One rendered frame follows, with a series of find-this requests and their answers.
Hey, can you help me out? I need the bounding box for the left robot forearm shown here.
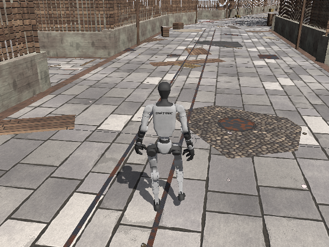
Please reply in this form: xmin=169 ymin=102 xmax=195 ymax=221
xmin=136 ymin=125 xmax=145 ymax=146

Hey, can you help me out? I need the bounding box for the robot left hand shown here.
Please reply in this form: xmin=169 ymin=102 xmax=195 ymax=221
xmin=135 ymin=144 xmax=147 ymax=155

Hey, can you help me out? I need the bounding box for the right robot forearm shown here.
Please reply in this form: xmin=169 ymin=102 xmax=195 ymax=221
xmin=184 ymin=125 xmax=194 ymax=150

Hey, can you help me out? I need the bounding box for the robot right hand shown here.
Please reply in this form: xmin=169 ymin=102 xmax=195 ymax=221
xmin=182 ymin=148 xmax=195 ymax=161

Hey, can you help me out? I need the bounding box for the right robot upper arm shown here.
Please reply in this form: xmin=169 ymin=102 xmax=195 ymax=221
xmin=175 ymin=104 xmax=188 ymax=133

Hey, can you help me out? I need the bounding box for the left robot upper arm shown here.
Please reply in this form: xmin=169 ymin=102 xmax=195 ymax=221
xmin=140 ymin=104 xmax=154 ymax=132

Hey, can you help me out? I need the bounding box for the right robot thigh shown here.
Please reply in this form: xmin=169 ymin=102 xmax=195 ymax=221
xmin=171 ymin=143 xmax=182 ymax=168

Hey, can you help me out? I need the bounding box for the robot left shin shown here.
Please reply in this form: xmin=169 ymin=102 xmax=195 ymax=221
xmin=151 ymin=172 xmax=159 ymax=205

